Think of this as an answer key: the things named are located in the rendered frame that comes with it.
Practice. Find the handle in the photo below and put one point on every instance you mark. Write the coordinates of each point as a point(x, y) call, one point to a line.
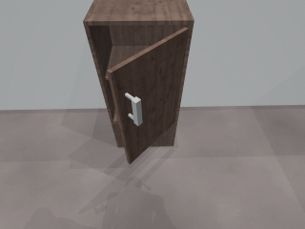
point(136, 115)

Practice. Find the cupboard door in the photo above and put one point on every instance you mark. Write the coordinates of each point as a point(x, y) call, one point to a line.
point(154, 76)

